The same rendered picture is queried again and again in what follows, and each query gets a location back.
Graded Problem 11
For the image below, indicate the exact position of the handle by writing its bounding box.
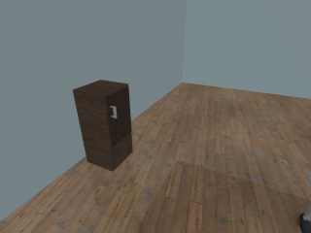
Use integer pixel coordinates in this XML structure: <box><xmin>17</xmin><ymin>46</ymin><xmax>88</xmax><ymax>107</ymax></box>
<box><xmin>110</xmin><ymin>106</ymin><xmax>118</xmax><ymax>118</ymax></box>

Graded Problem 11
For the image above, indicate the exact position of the right robot foot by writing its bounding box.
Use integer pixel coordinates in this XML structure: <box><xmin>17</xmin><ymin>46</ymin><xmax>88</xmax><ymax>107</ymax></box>
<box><xmin>299</xmin><ymin>213</ymin><xmax>311</xmax><ymax>233</ymax></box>

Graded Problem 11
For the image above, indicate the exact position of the cupboard door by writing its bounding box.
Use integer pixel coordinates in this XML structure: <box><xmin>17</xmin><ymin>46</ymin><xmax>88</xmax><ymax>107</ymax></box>
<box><xmin>105</xmin><ymin>86</ymin><xmax>132</xmax><ymax>148</ymax></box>

